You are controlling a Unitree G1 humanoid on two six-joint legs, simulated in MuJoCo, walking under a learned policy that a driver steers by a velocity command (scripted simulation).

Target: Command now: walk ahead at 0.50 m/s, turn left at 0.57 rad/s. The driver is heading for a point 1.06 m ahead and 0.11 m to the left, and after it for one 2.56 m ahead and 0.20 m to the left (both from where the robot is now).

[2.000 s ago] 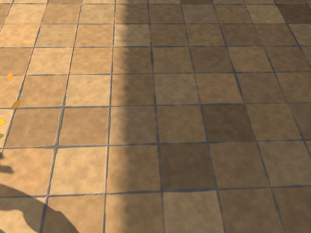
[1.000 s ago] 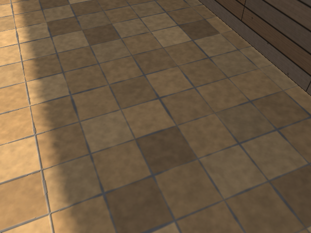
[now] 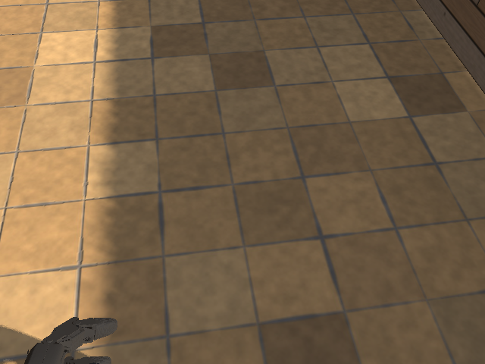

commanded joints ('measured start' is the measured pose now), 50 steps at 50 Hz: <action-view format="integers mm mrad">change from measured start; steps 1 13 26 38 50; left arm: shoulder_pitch -9 196 259 245 -38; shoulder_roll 132 109 247 129 62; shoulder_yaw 49 57 97 41 14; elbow -71 38 133 94 -2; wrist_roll -10 2 -34 -9 -23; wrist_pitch -30 -7 41 29 23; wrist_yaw -6 6 21 6 -48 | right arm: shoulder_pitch -7 -114 -326 -133 -16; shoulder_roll -152 -60 -89 -113 -145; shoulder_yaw -41 -14 -22 -22 -25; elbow -54 -162 -254 -148 -12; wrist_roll -3 -6 -12 -34 -32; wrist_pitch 3 21 12 -46 -40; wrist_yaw -9 16 71 34 8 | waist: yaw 67 113 126 121 3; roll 159 -68 -58 88 61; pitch -38 11 15 -69 75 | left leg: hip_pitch -14 -610 -426 -60 175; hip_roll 250 233 143 329 360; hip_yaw -254 100 276 -36 221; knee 14 711 218 -217 -245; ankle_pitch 282 61 164 452 503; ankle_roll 106 -95 10 195 91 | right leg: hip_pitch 172 451 643 -51 -175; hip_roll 30 -228 -257 -138 -49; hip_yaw -23 51 -266 -60 -86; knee -61 -336 -173 606 87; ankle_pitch -96 -61 461 -244 85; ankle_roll -41 -243 -161 -23 -75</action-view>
